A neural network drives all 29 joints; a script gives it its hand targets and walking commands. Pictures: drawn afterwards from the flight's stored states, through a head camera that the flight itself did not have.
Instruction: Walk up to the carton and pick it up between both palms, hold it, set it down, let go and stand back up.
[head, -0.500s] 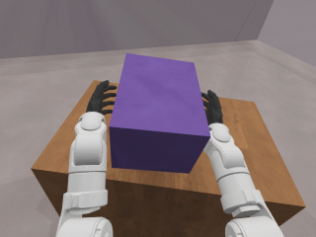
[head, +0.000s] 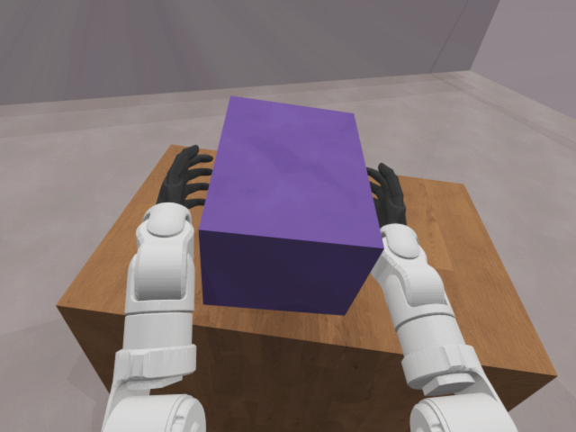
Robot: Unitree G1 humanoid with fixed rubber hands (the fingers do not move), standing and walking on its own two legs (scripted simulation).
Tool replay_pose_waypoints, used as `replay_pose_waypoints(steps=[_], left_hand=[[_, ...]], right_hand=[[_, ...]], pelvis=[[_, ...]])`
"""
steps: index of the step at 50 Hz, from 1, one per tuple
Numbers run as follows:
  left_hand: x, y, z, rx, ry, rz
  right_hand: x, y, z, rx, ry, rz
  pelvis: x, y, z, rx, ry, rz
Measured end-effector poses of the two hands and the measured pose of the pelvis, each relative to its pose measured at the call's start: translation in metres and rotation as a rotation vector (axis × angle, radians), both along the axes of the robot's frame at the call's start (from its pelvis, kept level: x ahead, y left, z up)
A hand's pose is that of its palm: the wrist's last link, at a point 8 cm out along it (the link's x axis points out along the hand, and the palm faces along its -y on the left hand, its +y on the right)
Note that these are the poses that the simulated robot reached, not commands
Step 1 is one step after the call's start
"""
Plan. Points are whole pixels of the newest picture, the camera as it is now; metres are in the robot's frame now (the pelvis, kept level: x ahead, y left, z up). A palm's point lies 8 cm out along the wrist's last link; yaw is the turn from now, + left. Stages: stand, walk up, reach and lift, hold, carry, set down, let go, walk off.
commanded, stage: hold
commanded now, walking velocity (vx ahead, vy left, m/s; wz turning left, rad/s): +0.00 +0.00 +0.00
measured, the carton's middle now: (285, 200) +0.40 +0.00 +0.16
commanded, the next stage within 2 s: set down in 1.08 s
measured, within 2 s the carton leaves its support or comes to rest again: neither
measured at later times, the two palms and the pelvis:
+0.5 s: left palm (173, 205) +0.36 +0.15 +0.18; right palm (386, 222) +0.36 -0.14 +0.17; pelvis +0.00 +0.00 +0.00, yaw +0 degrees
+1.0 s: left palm (178, 200) +0.36 +0.14 +0.19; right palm (391, 217) +0.36 -0.14 +0.17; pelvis +0.00 +0.00 +0.00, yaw +0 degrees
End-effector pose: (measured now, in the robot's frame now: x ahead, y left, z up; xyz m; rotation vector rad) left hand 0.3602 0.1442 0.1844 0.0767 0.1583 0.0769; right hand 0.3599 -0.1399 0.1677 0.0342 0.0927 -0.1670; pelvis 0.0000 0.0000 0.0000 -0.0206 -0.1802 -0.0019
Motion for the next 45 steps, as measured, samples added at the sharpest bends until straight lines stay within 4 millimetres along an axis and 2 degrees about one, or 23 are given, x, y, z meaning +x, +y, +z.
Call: replay_pose_waypoints(steps=[24, 45], left_hand=[[0.0, 0.0027, -0.0012, -0.002, 0.0, 0.001], [0.0036, -0.0026, 0.003, 0.009, 0.002, -0.003]], right_hand=[[0.0002, 0.0027, -0.0005, -0.001, -0.001, 0.001], [0.0029, -0.0026, 0.0036, 0.014, -0.002, -0.004]], pelvis=[[0.0012, 0.0016, -0.0001, -0.001, 0.0, 0.001], [-0.0001, -0.0008, -0.0004, -0.001, 0.002, 0.004]])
